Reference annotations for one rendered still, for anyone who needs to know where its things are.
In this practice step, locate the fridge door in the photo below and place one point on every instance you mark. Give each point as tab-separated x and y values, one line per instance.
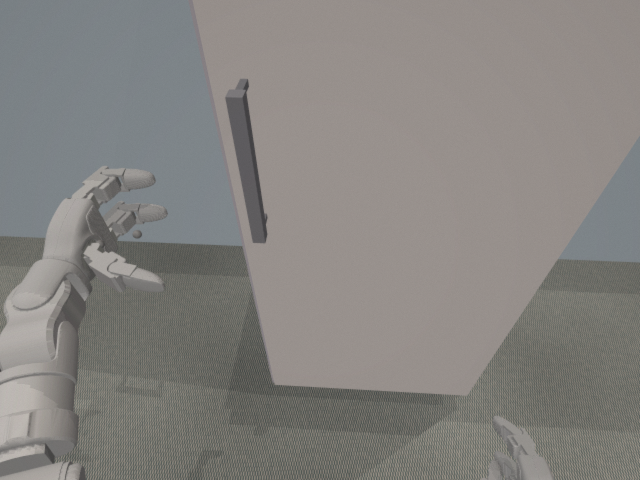
423	164

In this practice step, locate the robot right hand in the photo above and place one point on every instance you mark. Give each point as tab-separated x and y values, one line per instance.
529	465

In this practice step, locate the robot left hand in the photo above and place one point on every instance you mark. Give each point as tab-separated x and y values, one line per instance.
77	224

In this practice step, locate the handle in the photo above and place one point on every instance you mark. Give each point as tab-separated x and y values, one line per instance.
238	111

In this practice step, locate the left robot forearm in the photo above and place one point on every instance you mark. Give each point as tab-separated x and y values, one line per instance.
38	365

